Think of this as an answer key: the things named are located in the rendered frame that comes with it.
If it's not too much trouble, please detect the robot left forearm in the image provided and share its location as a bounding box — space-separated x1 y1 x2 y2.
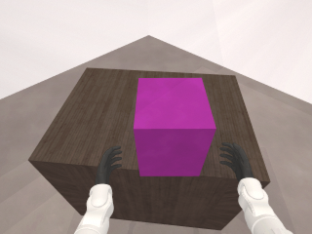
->
74 183 114 234

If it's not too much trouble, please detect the robot right hand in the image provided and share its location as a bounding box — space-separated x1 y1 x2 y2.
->
219 142 254 182

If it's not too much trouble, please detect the robot right forearm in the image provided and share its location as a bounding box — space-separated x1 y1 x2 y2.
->
237 177 293 234

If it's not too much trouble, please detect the carton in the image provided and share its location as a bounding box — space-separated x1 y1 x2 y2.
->
134 78 216 176

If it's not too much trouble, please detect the pedestal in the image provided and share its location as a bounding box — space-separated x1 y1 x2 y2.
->
28 67 271 231

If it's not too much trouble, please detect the robot left hand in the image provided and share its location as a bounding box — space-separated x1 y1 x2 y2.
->
95 145 122 185

